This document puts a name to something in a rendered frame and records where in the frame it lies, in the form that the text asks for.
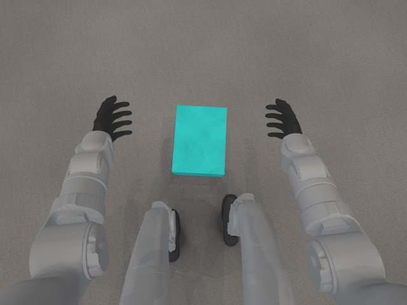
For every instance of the right robot upper arm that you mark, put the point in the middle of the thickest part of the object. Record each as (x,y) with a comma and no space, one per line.
(347,267)

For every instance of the left robot foot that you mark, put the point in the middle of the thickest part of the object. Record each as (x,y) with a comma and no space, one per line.
(174,254)

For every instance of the robot right forearm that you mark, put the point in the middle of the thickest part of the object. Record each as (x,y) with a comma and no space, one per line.
(322,209)

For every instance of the robot right hand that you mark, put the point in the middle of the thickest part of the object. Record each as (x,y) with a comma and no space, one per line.
(290,123)

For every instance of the robot left forearm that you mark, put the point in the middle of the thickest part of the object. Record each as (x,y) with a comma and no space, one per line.
(85,184)

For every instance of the carton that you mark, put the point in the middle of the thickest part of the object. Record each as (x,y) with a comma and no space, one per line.
(200,141)

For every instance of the left robot upper arm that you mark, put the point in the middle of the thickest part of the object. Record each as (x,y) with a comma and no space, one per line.
(65,260)

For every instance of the left robot shin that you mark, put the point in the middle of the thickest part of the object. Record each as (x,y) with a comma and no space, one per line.
(172,243)

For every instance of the robot left hand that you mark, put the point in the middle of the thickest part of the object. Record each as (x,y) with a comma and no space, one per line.
(105,118)

